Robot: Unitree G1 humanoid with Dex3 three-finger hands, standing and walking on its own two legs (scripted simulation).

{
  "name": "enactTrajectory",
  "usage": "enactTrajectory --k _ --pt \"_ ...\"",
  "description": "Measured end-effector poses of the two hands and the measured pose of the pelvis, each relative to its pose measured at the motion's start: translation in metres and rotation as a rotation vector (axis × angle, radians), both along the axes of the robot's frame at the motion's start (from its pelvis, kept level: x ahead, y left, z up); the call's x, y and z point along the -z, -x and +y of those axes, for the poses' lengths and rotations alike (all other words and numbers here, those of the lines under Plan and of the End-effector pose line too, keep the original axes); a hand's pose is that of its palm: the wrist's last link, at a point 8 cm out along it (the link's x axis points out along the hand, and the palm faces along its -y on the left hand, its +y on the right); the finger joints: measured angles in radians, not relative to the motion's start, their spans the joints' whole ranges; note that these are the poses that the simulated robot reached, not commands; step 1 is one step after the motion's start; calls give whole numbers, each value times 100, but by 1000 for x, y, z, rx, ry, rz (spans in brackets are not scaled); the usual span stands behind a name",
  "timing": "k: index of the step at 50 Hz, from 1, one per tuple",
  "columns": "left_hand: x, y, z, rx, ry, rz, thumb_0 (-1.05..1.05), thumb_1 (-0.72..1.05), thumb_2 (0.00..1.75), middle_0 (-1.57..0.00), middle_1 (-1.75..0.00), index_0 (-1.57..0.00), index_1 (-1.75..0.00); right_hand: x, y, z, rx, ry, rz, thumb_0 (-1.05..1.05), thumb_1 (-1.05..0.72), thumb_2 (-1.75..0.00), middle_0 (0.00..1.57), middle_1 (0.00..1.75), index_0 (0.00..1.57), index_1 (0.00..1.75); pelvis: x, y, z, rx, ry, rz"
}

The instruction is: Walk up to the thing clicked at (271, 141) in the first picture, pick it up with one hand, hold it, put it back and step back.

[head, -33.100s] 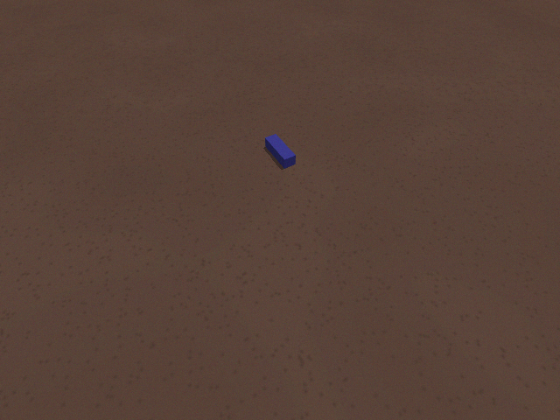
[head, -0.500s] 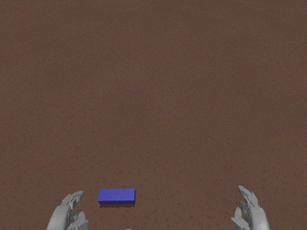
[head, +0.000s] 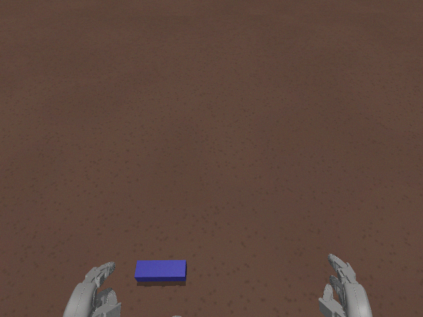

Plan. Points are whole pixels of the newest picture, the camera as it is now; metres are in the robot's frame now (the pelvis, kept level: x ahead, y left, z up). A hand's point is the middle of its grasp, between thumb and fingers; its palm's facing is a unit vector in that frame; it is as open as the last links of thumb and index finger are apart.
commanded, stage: stand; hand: left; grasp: from above
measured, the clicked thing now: (161, 270) +0.43 +0.22 -0.68
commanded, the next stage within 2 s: none
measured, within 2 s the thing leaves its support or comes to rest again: neither
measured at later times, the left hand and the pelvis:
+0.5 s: hand out of the picture +0.05 +0.24 -0.11, palm faces +0.03 -0.94 -0.33, open 7.3 cm; pelvis -0.01 +0.00 +0.05, yaw +0 degrees
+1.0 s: hand out of the picture +0.03 +0.24 -0.10, palm faces +0.02 -0.94 -0.34, open 7.3 cm; pelvis -0.02 +0.00 +0.07, yaw +0 degrees
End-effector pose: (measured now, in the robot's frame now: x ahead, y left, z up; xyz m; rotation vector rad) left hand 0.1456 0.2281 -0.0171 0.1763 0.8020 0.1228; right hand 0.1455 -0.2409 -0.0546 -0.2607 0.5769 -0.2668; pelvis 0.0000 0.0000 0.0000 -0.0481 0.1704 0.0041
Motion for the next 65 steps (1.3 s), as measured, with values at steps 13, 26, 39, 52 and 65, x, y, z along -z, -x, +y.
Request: enactTrajectory --k 13,26,39,52,65 --pt "39 18 36 7 -128 83 1 91 90 -20 -30 -21 -30 20 27 -19 -117 9 379 1 -90 -89 21 30 21 30 -21 12 2 9 -46 -143" --pt "55 109 53 -97 -112 404 1 91 90 -20 -30 -20 -30 14 81 -31 -2 -36 581 1 -90 -89 20 29 20 30 -50 9 4 5 -42 -215" --pt "48 133 52 -117 -107 490 0 91 90 -20 -30 -21 -30 13 104 -28 29 -74 651 0 -90 -89 20 29 20 30 -63 13 4 6 -47 -251" --pt "41 121 55 -111 -127 471 0 91 90 -20 -30 -21 -30 10 109 -41 39 -65 664 0 -90 -89 20 29 20 30 -66 16 -1 5 -48 -250" --pt "41 111 50 -97 -120 482 0 91 90 -20 -30 -21 -30 8 107 -50 43 -57 683 0 -90 -89 20 29 20 30 -67 11 -6 9 -46 -240"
